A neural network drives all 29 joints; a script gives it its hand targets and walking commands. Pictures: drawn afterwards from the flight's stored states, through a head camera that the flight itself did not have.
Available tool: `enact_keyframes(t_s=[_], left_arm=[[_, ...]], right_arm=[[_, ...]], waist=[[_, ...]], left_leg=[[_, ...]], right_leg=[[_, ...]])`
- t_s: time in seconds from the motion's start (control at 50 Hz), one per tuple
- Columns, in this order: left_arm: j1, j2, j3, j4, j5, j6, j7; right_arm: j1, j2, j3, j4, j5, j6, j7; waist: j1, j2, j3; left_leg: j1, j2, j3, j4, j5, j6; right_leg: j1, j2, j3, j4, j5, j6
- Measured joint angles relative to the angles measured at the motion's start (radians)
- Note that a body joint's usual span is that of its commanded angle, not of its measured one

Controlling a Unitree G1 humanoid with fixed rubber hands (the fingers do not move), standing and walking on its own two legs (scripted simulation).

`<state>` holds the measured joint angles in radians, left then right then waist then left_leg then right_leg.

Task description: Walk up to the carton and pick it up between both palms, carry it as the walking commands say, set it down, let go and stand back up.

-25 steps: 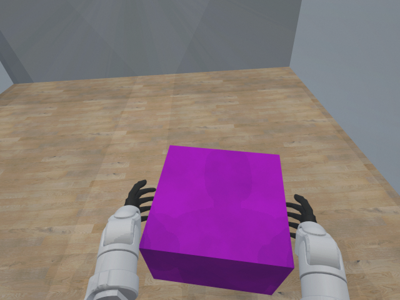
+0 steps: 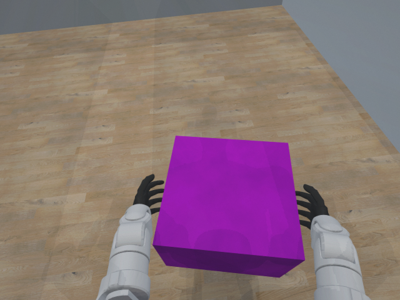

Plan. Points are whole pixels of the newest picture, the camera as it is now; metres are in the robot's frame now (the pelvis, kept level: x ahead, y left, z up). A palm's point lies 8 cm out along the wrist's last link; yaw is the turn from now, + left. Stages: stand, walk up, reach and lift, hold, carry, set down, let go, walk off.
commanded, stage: set down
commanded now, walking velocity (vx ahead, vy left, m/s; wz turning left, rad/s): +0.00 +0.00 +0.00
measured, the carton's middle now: (226, 205) +0.36 -0.06 -0.10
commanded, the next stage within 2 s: none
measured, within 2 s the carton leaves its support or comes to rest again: neither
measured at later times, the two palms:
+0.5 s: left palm (156, 213) +0.36 +0.12 -0.10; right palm (305, 224) +0.30 -0.25 -0.12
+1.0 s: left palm (164, 216) +0.39 +0.12 -0.19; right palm (293, 225) +0.33 -0.25 -0.21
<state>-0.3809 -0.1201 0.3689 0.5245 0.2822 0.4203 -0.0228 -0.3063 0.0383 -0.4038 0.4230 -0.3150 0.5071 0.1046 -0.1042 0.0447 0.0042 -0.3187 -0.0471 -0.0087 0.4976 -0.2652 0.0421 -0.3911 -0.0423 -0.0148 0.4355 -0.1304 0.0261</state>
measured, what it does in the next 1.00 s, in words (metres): lowers itself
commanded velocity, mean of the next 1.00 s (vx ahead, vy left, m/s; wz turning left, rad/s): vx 0.00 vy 0.00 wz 0.00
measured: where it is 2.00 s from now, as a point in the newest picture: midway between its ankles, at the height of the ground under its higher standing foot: outside the picture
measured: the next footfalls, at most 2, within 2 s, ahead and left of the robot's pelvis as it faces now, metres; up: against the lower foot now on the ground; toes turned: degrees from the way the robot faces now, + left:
none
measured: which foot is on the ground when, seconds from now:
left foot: down 0.00-1.00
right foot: down 0.00-1.00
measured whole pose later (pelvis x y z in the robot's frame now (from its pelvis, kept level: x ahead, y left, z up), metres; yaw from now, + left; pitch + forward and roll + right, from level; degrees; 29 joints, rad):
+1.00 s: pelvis -0.07 -0.02 -0.14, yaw +1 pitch +37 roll +1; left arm -0.82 -0.01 0.49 0.62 0.25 0.37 -0.06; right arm -0.72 0.00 -0.48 0.52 -0.23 0.44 -0.05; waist -0.07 0.07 -0.16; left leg -1.46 -0.05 -0.01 1.25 -0.44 0.01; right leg -1.53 -0.04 -0.01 1.17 -0.28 0.00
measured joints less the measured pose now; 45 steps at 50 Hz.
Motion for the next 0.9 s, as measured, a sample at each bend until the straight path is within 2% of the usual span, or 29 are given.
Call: enact_keyframes(t_s=[0.2, 0.44, 0.5, 0.62, 0.9], left_arm=[[-0.051, 0.002, 0.033, -0.007, -0.012, -0.077, 0.000], [-0.209, 0.055, 0.118, 0.012, 0.002, -0.102, -0.061], [-0.254, 0.072, 0.125, 0.023, 0.001, -0.093, -0.078], [-0.322, 0.080, 0.144, 0.055, 0.005, -0.078, -0.096], [-0.405, 0.102, 0.129, 0.082, -0.017, -0.055, -0.058]], right_arm=[[-0.062, 0.000, -0.015, 0.008, 0.013, -0.078, -0.002], [-0.178, 0.043, -0.041, -0.015, 0.029, -0.107, -0.048], [-0.213, 0.048, -0.048, -0.019, 0.029, -0.097, -0.075], [-0.277, 0.043, -0.058, 0.007, 0.044, -0.078, -0.162], [-0.385, -0.010, -0.077, 0.076, 0.063, -0.070, -0.152]], waist=[[0.005, 0.010, -0.006], [0.022, 0.012, -0.018], [0.027, 0.016, -0.025], [0.037, 0.023, -0.061], [0.037, 0.030, -0.147]], left_leg=[[-0.232, 0.003, -0.001, 0.085, -0.003, -0.012], [-0.562, 0.020, -0.015, 0.302, -0.043, -0.035], [-0.635, 0.020, -0.016, 0.361, -0.057, -0.037], [-0.771, 0.016, -0.014, 0.476, -0.090, -0.037], [-1.050, 0.003, -0.002, 0.693, -0.154, -0.030]], right_leg=[[-0.236, 0.002, 0.000, 0.094, -0.007, -0.011], [-0.559, 0.019, -0.015, 0.294, -0.038, -0.037], [-0.632, 0.019, -0.017, 0.350, -0.049, -0.041], [-0.770, 0.016, -0.014, 0.463, -0.078, -0.042], [-1.050, 0.004, 0.001, 0.675, -0.135, -0.031]])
